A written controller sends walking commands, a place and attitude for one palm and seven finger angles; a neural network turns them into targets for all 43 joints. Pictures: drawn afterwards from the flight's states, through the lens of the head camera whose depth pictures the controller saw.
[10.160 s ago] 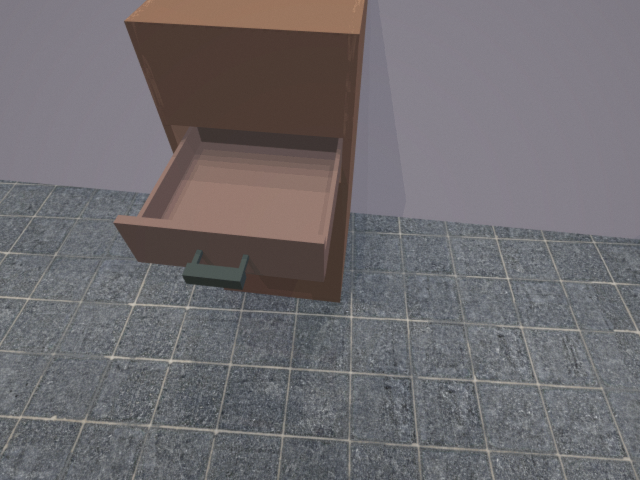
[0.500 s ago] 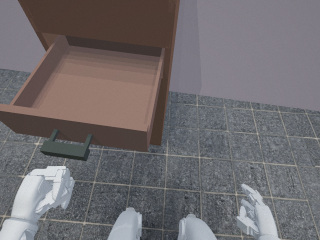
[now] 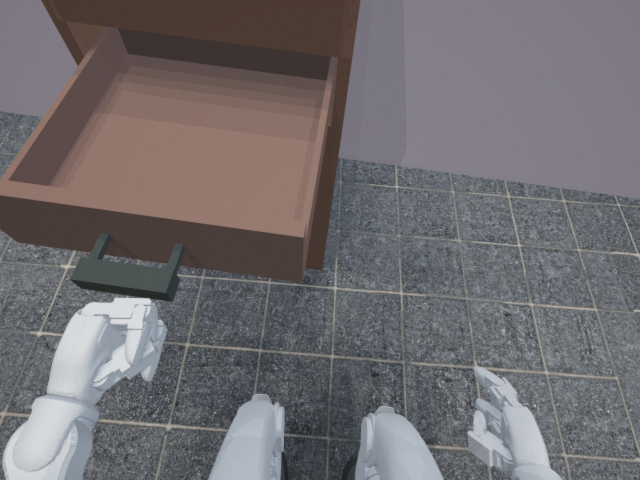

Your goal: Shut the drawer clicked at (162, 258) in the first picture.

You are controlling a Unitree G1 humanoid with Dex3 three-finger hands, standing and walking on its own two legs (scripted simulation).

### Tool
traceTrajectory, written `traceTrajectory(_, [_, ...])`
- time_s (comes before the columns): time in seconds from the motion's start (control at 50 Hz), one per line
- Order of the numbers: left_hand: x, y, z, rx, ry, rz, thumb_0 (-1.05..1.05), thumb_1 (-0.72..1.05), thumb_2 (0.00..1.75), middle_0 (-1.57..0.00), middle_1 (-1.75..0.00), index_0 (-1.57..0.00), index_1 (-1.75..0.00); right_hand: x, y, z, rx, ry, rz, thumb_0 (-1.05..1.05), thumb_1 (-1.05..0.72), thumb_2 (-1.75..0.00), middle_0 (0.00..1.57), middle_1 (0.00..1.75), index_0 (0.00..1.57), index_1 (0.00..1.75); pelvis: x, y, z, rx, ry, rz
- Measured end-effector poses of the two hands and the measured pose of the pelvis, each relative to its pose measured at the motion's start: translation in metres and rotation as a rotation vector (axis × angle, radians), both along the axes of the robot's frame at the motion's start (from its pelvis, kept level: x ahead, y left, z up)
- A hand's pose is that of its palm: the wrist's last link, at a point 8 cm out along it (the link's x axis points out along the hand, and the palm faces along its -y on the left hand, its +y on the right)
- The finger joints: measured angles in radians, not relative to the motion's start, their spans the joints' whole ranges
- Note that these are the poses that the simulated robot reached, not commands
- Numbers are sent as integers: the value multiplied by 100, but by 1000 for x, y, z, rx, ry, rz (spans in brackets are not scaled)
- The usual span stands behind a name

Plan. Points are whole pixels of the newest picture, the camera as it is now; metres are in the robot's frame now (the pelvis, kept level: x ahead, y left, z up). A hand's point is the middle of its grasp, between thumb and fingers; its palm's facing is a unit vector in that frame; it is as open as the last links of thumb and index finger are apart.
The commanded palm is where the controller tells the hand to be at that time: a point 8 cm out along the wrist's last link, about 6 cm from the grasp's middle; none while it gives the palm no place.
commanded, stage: bring the fist close to the handle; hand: left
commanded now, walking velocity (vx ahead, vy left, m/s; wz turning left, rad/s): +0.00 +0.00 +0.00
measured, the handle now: (134, 262) +0.35 +0.24 +0.03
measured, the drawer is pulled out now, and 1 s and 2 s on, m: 0.30 0.26 0.13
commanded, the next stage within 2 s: push the drawer shut in 0.18 s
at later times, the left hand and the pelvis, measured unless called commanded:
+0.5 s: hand (153, 338) +0.27 +0.20 +0.03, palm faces -0.10 -0.99 -0.06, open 3.3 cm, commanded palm +0.26 +0.25 +0.03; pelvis +0.01 +0.00 +0.00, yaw +0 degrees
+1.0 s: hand (163, 301) +0.31 +0.20 +0.02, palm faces -0.10 -0.99 -0.06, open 3.0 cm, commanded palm +0.32 +0.24 +0.03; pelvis -0.01 +0.00 +0.00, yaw +1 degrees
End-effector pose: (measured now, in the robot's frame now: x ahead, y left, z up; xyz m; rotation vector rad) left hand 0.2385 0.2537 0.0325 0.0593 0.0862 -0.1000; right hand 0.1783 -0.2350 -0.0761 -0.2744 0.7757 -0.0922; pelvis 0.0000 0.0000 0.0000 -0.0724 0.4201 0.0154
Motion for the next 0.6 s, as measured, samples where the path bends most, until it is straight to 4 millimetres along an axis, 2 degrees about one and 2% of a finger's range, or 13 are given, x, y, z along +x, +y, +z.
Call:
traceTrajectory(0.18, [1,-1,-1,-1,13,4,2,90,90,-140,-160,-140,-160,-3,-1,3,-10,12,-5,1,-90,-90,20,30,20,30,2,2,3,0,5,0])
traceTrajectory(0.36, [0,2,0,0,8,12,2,90,90,-140,-160,-140,-160,4,-4,7,-17,2,-8,1,-90,-90,20,30,20,30,6,1,4,-1,5,1])
traceTrajectory(0.6, [15,4,-3,2,-15,4,0,87,92,-140,-160,-140,-160,6,-4,1,-29,17,27,1,-90,-90,20,30,20,30,4,-1,0,-4,13,8])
